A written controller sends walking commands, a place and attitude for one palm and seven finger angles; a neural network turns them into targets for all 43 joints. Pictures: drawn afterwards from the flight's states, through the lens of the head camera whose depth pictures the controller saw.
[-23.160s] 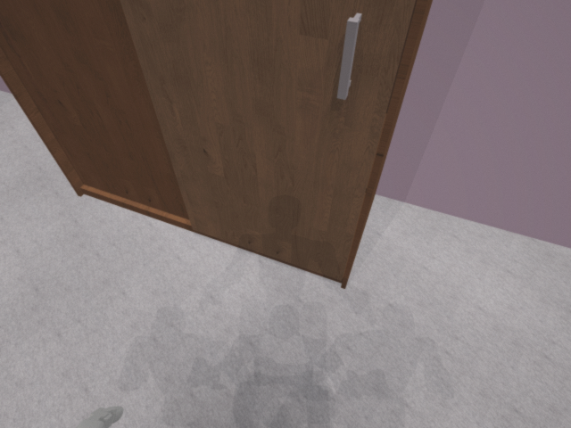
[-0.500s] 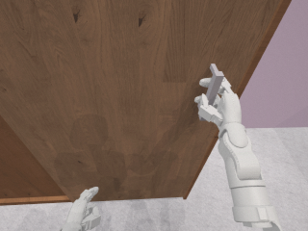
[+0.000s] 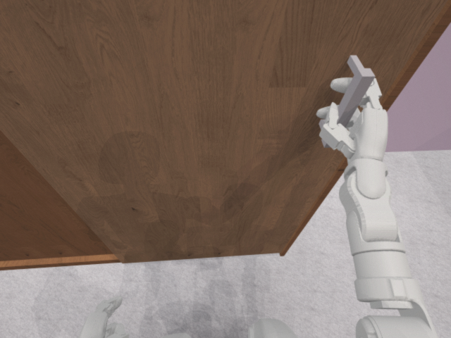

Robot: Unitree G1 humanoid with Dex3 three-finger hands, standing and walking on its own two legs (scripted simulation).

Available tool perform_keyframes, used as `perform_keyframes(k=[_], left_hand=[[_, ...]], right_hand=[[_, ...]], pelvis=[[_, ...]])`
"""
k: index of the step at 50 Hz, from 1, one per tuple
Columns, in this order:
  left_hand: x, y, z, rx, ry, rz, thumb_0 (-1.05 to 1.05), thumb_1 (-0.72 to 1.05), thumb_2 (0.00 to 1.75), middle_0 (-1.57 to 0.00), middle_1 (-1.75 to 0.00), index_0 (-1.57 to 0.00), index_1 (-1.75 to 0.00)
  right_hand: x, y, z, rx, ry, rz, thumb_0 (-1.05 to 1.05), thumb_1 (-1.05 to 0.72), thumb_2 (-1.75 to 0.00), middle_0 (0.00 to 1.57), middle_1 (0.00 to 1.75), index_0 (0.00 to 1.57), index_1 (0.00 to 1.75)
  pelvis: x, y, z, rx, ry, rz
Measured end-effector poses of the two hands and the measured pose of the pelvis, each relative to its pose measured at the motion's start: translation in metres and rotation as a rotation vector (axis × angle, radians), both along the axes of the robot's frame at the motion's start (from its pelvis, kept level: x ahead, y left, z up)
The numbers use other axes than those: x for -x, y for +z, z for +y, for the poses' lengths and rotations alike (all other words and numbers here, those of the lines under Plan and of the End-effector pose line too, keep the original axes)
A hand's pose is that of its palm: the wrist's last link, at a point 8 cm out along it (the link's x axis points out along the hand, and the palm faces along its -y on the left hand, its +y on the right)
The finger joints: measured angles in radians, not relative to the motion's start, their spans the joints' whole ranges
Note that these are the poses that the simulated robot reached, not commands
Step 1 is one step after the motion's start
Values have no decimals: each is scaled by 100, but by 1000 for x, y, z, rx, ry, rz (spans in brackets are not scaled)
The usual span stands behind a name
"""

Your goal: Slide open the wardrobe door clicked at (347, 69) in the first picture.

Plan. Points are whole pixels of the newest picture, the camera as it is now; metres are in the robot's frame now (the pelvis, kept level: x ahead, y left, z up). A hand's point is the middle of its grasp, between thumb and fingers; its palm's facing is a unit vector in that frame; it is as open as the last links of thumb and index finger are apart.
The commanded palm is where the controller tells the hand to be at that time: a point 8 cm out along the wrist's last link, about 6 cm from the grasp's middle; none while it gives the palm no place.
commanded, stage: step sideways, sliding the door along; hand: right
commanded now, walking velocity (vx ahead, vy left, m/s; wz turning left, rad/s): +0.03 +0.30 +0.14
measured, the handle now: (340, 105) +0.45 -0.17 +0.17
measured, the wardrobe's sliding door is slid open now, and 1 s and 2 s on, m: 0.00 0.14 0.48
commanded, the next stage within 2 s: none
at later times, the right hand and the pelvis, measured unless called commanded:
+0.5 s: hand (302, 122) +0.41 -0.11 +0.16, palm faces +0.41 +0.91 -0.02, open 6.2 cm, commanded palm +0.37 -0.08 +0.16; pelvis +0.05 +0.13 -0.01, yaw -2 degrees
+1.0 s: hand (236, 122) +0.41 +0.00 +0.16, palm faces +0.51 +0.86 -0.01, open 6.4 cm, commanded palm +0.36 +0.03 +0.14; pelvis +0.08 +0.25 +0.00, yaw +1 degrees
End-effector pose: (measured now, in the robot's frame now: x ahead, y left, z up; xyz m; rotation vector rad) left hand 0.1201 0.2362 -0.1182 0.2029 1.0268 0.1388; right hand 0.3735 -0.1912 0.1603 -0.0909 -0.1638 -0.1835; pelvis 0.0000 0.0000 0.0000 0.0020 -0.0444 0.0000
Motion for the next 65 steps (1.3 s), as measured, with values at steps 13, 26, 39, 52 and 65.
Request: perform_keyframes(k=[13, 26, 39, 52, 65], left_hand=[[-87, 26, 1, 54, -138, -135, 2, 91, 90, -20, -30, -20, -30], [-171, 11, 56, 174, -257, -253, 1, 90, 90, -20, -30, -20, -30], [-148, 38, 160, 0, -157, -164, 2, 91, 90, -20, -30, -20, -30], [-167, 14, 213, 162, -208, -275, 1, 90, 90, -20, -30, -20, -30], [-132, 31, 288, 32, -116, -205, 2, 91, 90, -20, -30, -20, -30]], right_hand=[[-2, -5, 13, -64, -21, -82, 0, -79, -88, 38, 140, 24, 133], [0, -7, 48, -7, -253, -117, -1, -74, -88, 45, 141, 18, 136], [5, -8, 97, -57, -255, -142, 1, -77, -85, 44, 140, 15, 134], [10, -9, 167, 5, -358, -157, -1, -75, -87, 46, 143, 13, 134], [20, -9, 250, -75, -209, -156, 1, -78, -83, 44, 141, 12, 132]], pelvis=[[-11, 5, 37, -37, 8, -5], [-56, -14, 139, -72, -43, -78], [-68, 8, 177, -63, -16, -31], [-79, -13, 275, -55, 9, -77], [-56, 0, 310, -47, 15, -55]])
